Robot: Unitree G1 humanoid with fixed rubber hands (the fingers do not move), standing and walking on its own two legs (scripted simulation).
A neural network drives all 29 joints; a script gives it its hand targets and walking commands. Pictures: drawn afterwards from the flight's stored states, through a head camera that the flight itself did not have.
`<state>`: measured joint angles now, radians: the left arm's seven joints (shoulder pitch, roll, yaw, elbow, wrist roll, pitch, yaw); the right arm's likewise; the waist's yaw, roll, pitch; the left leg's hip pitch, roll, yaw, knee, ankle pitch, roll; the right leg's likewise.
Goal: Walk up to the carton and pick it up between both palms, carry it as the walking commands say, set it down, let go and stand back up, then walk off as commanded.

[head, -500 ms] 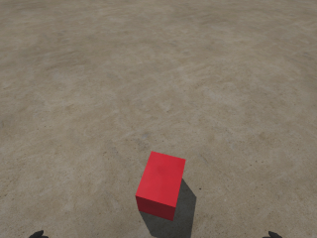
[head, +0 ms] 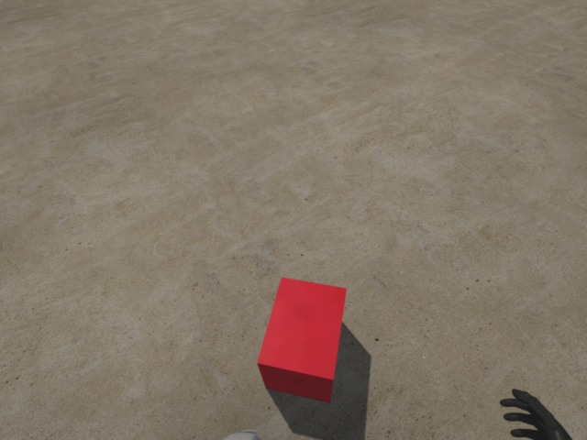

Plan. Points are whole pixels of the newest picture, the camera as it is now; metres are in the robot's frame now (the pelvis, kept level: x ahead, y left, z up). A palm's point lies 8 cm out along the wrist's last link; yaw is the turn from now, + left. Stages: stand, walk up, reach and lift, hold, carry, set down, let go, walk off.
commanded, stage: walk up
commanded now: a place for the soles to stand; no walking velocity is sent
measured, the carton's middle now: (305, 339) +0.53 +0.00 -0.63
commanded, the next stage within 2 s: none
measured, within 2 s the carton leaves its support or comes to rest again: neither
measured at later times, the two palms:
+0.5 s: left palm (17, 428) +0.18 +0.41 -0.10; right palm out of the picture +0.05 -0.25 -0.10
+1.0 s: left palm (77, 362) +0.27 +0.36 -0.09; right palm out of the picture +0.07 -0.25 -0.08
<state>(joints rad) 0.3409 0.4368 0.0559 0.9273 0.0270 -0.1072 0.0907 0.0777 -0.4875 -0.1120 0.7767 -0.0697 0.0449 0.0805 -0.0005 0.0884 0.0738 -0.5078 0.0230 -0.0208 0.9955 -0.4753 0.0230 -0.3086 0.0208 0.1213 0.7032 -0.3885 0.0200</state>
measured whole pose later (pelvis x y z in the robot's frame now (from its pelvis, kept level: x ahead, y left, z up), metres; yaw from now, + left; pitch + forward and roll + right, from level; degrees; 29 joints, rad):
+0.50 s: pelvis +0.03 +0.10 -0.02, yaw -12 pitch -2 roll +0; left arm 0.29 0.45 0.07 0.82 0.05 -0.05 0.01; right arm 0.24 -0.47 -0.09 0.79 -0.01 0.00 0.00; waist -0.02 0.02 0.08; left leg -0.44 0.10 0.11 0.91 -0.50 0.02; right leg -0.43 0.05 -0.03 0.86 -0.38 -0.07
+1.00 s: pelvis +0.06 +0.09 +0.00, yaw -15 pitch -1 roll +1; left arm 0.10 0.41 0.05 0.91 0.02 -0.01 -0.02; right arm 0.18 -0.43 -0.01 0.90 -0.01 -0.07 -0.03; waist -0.02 -0.02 0.05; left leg -0.30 0.08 0.12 0.70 -0.37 -0.02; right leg -0.35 0.05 0.00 0.72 -0.35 -0.06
